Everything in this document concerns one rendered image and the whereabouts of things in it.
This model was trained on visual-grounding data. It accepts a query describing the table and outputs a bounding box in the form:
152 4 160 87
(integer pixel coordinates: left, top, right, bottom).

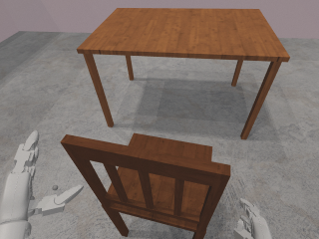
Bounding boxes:
76 8 290 140

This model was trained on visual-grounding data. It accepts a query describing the robot left hand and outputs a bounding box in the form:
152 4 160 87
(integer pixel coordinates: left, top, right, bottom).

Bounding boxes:
0 130 84 224

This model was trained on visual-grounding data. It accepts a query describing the robot left forearm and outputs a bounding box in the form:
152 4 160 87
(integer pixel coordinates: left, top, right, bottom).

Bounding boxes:
0 220 32 239

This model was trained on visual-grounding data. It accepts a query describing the chair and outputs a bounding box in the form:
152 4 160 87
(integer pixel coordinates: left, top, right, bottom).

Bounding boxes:
61 133 231 239

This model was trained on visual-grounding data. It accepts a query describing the robot right hand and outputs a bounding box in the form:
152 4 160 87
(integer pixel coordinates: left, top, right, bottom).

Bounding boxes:
233 198 272 239

